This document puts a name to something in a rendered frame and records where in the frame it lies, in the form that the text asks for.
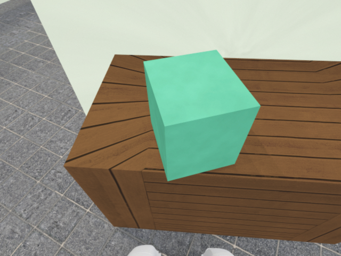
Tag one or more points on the pedestal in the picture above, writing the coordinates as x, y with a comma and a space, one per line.
285, 183

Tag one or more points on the robot left thigh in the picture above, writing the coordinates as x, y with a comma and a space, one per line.
144, 250

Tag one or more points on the carton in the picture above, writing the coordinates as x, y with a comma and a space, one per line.
201, 112

